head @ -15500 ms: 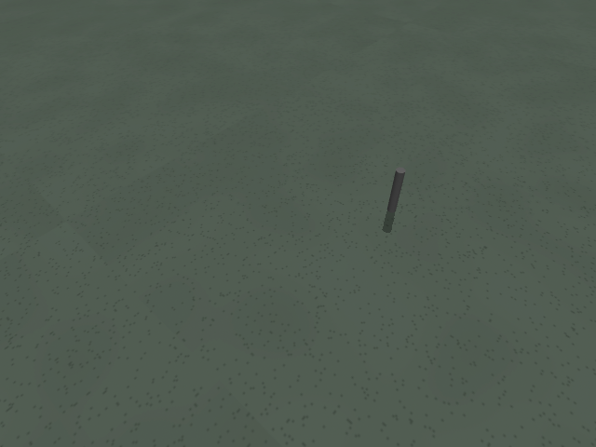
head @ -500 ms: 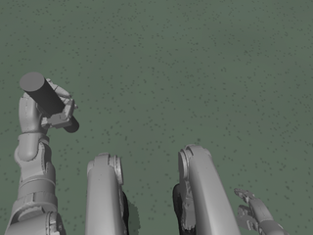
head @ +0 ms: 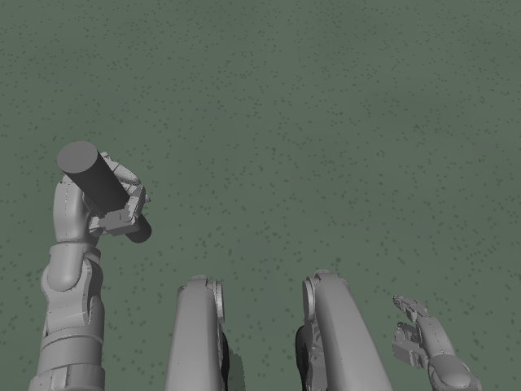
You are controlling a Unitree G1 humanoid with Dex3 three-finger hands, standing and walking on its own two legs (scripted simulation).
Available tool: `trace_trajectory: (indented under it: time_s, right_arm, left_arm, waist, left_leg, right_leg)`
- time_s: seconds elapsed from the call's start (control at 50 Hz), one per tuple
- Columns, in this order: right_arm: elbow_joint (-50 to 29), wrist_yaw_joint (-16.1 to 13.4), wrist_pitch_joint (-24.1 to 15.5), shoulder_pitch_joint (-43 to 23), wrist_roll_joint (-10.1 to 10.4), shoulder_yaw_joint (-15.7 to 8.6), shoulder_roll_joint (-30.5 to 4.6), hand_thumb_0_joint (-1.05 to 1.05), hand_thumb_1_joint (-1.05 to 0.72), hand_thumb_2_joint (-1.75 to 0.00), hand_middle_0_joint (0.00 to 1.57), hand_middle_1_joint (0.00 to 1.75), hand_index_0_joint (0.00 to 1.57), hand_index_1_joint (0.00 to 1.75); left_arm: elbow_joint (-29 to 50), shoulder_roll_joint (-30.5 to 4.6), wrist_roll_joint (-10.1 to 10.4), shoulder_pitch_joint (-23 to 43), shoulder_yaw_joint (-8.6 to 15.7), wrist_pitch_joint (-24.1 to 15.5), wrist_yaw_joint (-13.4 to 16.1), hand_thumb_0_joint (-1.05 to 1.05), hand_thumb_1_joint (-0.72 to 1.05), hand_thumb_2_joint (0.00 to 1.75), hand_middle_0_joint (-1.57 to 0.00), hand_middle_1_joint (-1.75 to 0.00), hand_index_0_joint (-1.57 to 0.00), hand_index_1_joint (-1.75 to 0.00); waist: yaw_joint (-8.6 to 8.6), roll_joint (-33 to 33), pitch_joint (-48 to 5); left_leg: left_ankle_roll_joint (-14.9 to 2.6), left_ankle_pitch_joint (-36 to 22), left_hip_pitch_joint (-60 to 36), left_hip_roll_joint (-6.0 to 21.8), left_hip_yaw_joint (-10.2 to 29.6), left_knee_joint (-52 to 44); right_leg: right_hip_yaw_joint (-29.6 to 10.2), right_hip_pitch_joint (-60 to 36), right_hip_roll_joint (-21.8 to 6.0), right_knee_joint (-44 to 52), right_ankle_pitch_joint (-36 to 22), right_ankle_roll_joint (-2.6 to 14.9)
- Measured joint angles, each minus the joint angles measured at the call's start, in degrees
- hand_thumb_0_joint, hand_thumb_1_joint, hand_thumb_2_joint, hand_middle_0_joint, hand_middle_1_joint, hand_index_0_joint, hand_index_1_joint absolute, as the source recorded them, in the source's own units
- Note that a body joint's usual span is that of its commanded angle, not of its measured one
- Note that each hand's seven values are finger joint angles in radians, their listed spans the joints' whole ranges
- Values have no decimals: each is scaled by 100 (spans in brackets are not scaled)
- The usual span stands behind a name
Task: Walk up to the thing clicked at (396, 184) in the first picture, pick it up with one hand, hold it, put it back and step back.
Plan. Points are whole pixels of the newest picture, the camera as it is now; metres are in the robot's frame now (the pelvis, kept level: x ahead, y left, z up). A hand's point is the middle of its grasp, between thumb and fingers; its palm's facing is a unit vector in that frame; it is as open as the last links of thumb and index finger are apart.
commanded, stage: lift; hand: left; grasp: from the side
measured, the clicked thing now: (116, 203) +0.39 +0.22 +0.01
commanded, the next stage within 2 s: hold in 1.40 s
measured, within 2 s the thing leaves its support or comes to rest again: neither
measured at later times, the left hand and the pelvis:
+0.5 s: hand (71, 151) +0.37 +0.20 +0.17, palm faces +0.03 -1.00 -0.04, open 5.1 cm; pelvis +0.04 +0.01 +0.14, yaw +2 degrees
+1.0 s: hand (28, 99) +0.37 +0.19 +0.25, palm faces +0.06 -1.00 -0.02, open 5.1 cm; pelvis +0.05 +0.00 +0.20, yaw +3 degrees
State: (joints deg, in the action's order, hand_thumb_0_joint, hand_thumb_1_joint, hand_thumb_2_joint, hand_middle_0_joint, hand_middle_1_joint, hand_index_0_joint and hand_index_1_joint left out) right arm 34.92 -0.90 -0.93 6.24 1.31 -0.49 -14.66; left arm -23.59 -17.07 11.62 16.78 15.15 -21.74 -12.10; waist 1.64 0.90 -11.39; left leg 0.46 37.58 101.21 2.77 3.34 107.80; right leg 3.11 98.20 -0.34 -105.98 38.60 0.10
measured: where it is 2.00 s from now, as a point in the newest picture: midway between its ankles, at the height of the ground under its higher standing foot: (265, 387)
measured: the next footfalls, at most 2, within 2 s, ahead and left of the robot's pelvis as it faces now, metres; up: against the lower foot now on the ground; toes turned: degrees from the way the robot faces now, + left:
none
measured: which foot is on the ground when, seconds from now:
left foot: down 0.00-1.00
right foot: down 0.00-1.00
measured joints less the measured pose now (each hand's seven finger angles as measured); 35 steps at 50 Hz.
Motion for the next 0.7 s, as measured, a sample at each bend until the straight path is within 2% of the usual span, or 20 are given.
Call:
trace_trajectory:
  time_s: [0.18, 0.3, 0.36, 0.44, 0.52, 0.7]
  right_arm:
    - [-59, -107, -51, 89, 97, 21, 85, 1, -88, -89, 21, 30, 20, 30]
    - [-40, -145, -131, 234, 115, 77, 153, 1, -87, -89, 21, 30, 20, 30]
    - [-42, -134, -181, 291, 108, 82, 160, 1, -87, -89, 21, 30, 20, 30]
    - [-20, -115, -220, 357, 90, 57, 135, 1, -87, -89, 21, 30, 20, 30]
    - [25, -109, -236, 443, 88, 39, 100, 1, -87, -89, 21, 30, 20, 30]
    - [88, -127, -233, 606, 50, 50, 144, 1, -88, -89, 21, 30, 20, 30]
  left_arm:
    - [726, 142, -11, -634, -370, 443, 312, 2, 19, 114, -104, -114, -103, -113]
    - [650, 155, -15, -815, -417, 442, 442, 2, 19, 114, -104, -114, -102, -114]
    - [544, 136, 11, -789, -412, 438, 425, 2, 19, 113, -104, -114, -102, -114]
    - [464, 100, -25, -823, -513, 423, 301, 2, 19, 113, -104, -114, -102, -114]
    - [519, 180, 26, -969, -585, 429, 206, 2, 19, 113, -104, -115, -102, -114]
    - [520, 280, 12, -1081, -573, 298, 339, 2, 20, 113, -104, -115, -102, -114]
  waist:
    - [-42, 91, -19]
    - [-36, 70, -15]
    - [-20, 60, 40]
    - [-21, 60, 147]
    - [-29, 79, 240]
    - [-30, 29, 367]
  left_leg:
    - [-34, -114, -1297, -9, -52, -1082]
    - [-33, -229, -2211, -26, -87, -1822]
    - [-21, -291, -2577, -33, -79, -2114]
    - [-12, -382, -3026, -27, -89, -2484]
    - [-16, -485, -3456, -20, -107, -2857]
    - [-10, -693, -4220, -40, -153, -3527]
  right_leg:
    - [-4, -1323, -8, 1139, -148, -48]
    - [-8, -2234, -21, 1879, -264, -52]
    - [10, -2608, -24, 2178, -326, -45]
    - [14, -3055, -15, 2557, -426, -40]
    - [8, -3483, -4, 2942, -540, -46]
    - [-16, -4224, -17, 3582, -740, -44]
